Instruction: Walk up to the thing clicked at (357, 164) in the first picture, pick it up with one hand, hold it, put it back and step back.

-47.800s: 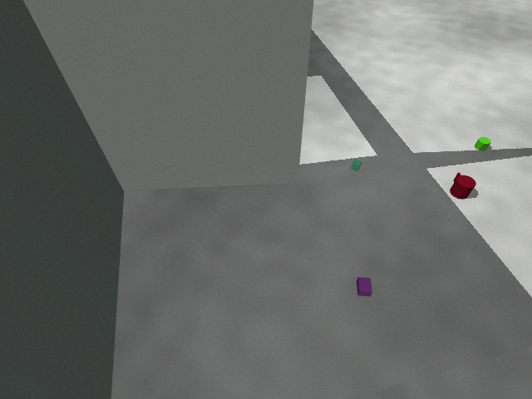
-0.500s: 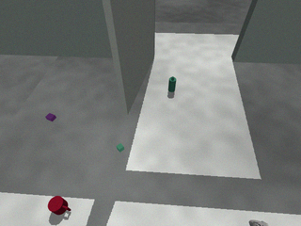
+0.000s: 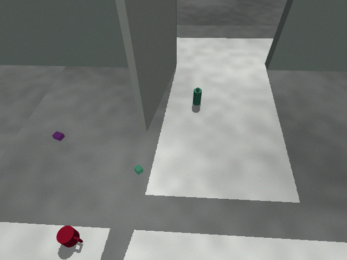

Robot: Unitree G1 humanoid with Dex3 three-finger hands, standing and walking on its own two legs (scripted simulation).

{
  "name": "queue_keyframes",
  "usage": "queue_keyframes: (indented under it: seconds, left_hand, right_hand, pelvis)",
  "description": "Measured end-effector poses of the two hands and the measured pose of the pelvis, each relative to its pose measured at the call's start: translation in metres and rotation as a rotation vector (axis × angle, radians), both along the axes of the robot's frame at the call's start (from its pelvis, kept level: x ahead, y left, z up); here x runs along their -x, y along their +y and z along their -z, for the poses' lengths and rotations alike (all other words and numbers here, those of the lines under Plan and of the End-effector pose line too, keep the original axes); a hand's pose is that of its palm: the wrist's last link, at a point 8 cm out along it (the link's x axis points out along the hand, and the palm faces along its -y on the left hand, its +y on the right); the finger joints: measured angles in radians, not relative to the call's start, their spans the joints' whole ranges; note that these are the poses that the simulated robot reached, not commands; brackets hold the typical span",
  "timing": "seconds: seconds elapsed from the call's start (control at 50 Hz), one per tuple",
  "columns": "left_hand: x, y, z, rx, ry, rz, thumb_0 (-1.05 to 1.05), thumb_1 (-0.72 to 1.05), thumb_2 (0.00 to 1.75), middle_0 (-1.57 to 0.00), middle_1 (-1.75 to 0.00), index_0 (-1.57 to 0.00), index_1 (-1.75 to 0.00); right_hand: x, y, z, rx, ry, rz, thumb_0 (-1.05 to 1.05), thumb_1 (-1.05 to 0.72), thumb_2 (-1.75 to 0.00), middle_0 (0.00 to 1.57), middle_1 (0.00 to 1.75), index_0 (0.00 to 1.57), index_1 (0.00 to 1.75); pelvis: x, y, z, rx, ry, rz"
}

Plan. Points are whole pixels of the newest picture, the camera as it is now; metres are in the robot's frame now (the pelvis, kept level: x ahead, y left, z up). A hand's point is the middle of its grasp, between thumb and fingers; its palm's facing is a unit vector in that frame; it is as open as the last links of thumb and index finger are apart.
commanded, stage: stand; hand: left
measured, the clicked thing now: (138, 169) +0.79 +0.24 -0.76
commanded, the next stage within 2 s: walk up in 0.34 s
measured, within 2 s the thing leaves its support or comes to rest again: neither
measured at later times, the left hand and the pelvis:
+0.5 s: hand out of the picture +0.08 +0.26 -0.16, palm faces -0.01 -0.93 -0.36, open 7.4 cm; pelvis +0.02 -0.01 -0.01, yaw +0 degrees
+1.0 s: hand (74, 236) +0.23 +0.29 -0.15, palm faces -0.09 -0.93 -0.35, open 7.4 cm; pelvis +0.16 +0.02 -0.01, yaw -1 degrees
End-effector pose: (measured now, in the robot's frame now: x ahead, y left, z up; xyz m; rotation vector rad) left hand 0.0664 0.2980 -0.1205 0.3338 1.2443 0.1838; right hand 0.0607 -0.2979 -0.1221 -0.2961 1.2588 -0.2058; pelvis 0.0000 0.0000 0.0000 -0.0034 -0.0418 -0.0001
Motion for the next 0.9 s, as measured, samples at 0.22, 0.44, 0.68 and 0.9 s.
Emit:
queue_keyframes:
  seconds: [0.22,0.44,0.68,0.9]
  left_hand:
    - [-0.001,-0.003,0.001,0.006,0.002,0.004,0.01,0.90,0.90,-0.21,-0.30,-0.20,-0.30]
    - [-0.007,0.002,-0.002,0.008,-0.046,-0.003,0.01,0.90,0.90,-0.21,-0.30,-0.20,-0.30]
    - [0.009,0.047,0.012,-0.023,0.052,-0.076,0.01,0.90,0.90,-0.21,-0.30,-0.20,-0.30]
    - [-0.090,0.054,0.000,-0.001,0.002,0.023,0.01,0.91,0.90,-0.20,-0.30,-0.20,-0.30]
  right_hand:
    - [-0.003,-0.002,-0.001,0.004,0.002,-0.004,0.00,-0.90,-0.90,0.20,0.30,0.20,0.30]
    - [-0.011,-0.010,-0.003,-0.001,-0.043,-0.013,0.00,-0.90,-0.90,0.20,0.30,0.20,0.30]
    - [-0.081,-0.003,-0.008,0.064,-0.094,-0.085,0.01,-0.90,-0.90,0.20,0.30,0.20,0.30]
    - [-0.110,0.017,-0.026,0.055,-0.124,-0.030,0.00,-0.90,-0.90,0.21,0.30,0.20,0.30]
  pelvis:
    - [-0.003,-0.001,0.000,0.000,0.005,-0.001]
    - [-0.013,-0.003,0.004,-0.002,0.009,0.000]
    - [-0.065,0.021,0.020,0.008,-0.015,-0.013]
    - [-0.126,0.031,0.005,-0.002,-0.026,0.008]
